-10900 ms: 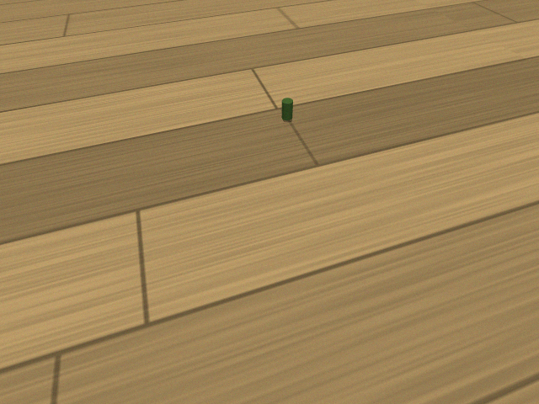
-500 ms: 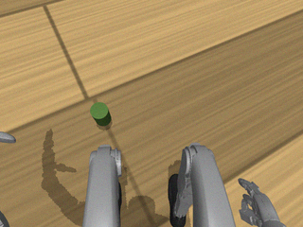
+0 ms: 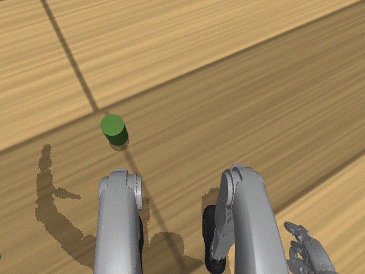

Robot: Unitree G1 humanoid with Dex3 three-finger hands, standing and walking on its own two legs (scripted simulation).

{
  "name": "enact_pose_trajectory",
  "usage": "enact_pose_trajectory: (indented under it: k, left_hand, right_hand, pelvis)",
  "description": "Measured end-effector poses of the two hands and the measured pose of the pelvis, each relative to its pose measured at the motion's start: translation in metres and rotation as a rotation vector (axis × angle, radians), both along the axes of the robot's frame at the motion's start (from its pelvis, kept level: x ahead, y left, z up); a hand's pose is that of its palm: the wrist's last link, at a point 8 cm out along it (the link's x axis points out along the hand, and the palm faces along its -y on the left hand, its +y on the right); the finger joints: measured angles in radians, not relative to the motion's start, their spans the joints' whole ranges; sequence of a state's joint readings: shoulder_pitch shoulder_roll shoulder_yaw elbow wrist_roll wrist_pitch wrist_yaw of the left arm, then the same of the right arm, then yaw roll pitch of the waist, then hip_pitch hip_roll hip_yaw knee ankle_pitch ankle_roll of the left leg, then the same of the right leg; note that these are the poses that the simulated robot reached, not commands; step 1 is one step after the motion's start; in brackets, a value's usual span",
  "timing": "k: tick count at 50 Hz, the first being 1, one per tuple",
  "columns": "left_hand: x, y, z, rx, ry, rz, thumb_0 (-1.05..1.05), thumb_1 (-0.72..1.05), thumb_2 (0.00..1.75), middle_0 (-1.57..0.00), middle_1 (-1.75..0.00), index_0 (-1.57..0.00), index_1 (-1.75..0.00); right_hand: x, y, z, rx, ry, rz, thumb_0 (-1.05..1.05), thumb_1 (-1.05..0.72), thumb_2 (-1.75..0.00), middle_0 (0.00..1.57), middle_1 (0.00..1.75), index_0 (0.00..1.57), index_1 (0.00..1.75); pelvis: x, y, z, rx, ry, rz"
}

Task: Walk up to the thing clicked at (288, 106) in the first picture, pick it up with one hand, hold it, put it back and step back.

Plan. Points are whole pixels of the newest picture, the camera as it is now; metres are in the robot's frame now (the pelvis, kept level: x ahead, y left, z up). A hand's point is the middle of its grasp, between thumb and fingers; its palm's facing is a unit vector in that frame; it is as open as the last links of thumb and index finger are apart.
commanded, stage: go down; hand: left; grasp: from the side
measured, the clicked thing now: (115, 131) +0.48 +0.20 -0.33
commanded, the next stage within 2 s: approach in 0.44 s
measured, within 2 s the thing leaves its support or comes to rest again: neither
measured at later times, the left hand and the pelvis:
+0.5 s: hand out of the picture +0.41 +0.39 -0.01, palm faces +0.12 -0.98 -0.12, open 17.1 cm; pelvis +0.00 +0.00 -0.02, yaw -1 degrees
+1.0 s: hand (51, 131) +0.43 +0.33 -0.16, palm faces +0.06 -1.00 +0.02, open 17.4 cm; pelvis +0.00 +0.01 -0.07, yaw -5 degrees
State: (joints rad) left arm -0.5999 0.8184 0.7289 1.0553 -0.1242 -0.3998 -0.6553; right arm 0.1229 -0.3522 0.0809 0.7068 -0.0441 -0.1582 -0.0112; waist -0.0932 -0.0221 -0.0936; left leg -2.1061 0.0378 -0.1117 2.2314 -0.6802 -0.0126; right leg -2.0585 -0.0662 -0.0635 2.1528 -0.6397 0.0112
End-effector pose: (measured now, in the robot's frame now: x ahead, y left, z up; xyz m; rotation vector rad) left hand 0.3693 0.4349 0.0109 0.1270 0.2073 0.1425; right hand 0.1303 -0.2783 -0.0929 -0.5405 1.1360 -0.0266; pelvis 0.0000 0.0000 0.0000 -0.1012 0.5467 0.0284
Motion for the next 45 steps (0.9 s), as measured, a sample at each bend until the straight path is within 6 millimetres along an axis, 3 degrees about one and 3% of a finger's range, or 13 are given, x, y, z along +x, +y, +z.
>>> enact_pose_trajectory:
  k: [11, 33, 39, 45]
  left_hand:
    - [0.007, 0.002, -0.008, -0.006, -0.02, -0.001, -0.01, -0.46, 0.12, -0.04, -0.1, -0.03, -0.09]
    - [0.013, 0.01, -0.023, -0.033, -0.07, -0.009, -0.01, -0.48, 0.1, -0.05, -0.1, -0.04, -0.1]
    - [0.018, -0.005, -0.058, -0.086, -0.102, -0.022, -0.01, -0.51, 0.07, -0.06, -0.1, -0.05, -0.1]
    - [0.027, -0.032, -0.122, -0.139, -0.1, -0.04, -0.01, -0.52, 0.06, -0.06, -0.1, -0.05, -0.1]
  right_hand:
    - [-0.009, -0.003, -0.012, -0.007, 0.038, -0.005, 0.0, -0.92, -0.91, 0.2, 0.3, 0.21, 0.3]
    - [0.003, 0.0, -0.015, -0.027, 0.027, 0.032, 0.0, -0.92, -0.91, 0.2, 0.3, 0.21, 0.3]
    - [0.004, 0.001, -0.021, -0.034, 0.023, 0.076, 0.0, -0.92, -0.91, 0.2, 0.3, 0.21, 0.3]
    - [0.006, 0.004, -0.029, -0.067, 0.03, 0.142, 0.0, -0.91, -0.9, 0.2, 0.3, 0.21, 0.3]
  pelvis:
    - [0.001, -0.001, -0.011, -0.004, -0.001, -0.006]
    - [0.002, 0.003, -0.022, -0.02, -0.007, -0.005]
    - [0.0, 0.003, -0.035, -0.028, -0.032, -0.016]
    - [-0.003, 0.004, -0.056, -0.05, -0.081, -0.036]
